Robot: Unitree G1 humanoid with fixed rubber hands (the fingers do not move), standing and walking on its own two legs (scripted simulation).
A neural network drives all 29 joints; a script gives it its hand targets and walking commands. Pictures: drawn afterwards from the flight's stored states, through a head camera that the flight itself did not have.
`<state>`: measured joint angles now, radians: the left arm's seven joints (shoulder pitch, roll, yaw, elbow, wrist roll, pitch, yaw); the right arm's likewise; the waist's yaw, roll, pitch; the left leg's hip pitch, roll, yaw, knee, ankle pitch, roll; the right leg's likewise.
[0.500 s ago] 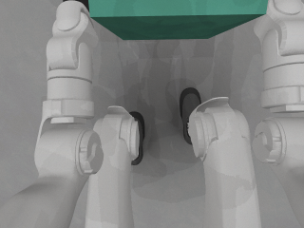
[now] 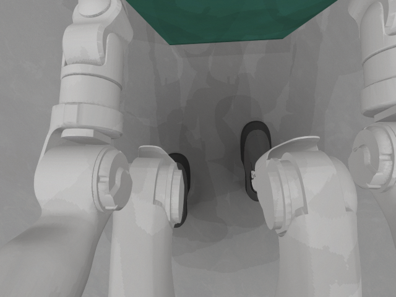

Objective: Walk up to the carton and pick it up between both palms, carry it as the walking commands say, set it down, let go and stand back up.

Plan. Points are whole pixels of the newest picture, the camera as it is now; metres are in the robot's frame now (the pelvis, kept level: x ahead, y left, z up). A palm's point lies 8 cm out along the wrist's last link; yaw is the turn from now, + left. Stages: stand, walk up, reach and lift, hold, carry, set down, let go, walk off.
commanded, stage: set down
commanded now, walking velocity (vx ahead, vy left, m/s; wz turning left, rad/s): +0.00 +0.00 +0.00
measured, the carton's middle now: out of the picture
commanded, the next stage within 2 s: none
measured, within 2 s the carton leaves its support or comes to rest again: rests again in 1.36 s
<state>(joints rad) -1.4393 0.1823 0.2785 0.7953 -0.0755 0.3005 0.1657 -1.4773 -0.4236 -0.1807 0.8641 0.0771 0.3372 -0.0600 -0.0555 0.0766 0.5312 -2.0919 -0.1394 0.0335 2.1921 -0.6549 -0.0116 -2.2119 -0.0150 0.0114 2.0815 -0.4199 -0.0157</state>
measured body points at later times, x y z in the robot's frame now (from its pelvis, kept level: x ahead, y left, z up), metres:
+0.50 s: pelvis -0.01 +0.00 -0.01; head +0.35 -0.03 +0.23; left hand +0.56 +0.09 -0.17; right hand +0.54 -0.24 -0.17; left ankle +0.10 +0.10 -0.35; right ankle +0.16 -0.12 -0.35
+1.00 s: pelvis +0.00 +0.00 -0.02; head +0.36 -0.03 +0.23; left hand +0.57 +0.10 -0.18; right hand +0.55 -0.24 -0.19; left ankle +0.10 +0.10 -0.35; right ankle +0.16 -0.12 -0.35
